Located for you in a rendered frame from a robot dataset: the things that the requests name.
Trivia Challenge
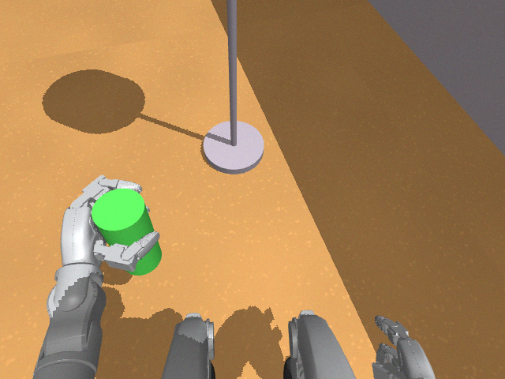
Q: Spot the can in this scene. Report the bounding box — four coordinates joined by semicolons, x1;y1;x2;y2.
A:
92;189;162;276

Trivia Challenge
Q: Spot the left robot arm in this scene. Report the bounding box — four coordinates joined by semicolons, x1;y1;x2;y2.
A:
32;262;107;379

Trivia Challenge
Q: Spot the left robot hand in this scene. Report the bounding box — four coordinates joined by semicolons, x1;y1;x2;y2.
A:
61;175;159;272

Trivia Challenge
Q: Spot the floor lamp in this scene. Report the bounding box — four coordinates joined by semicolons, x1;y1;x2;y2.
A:
204;0;264;174

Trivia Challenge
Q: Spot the right robot hand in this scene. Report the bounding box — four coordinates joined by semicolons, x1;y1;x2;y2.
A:
372;315;436;379

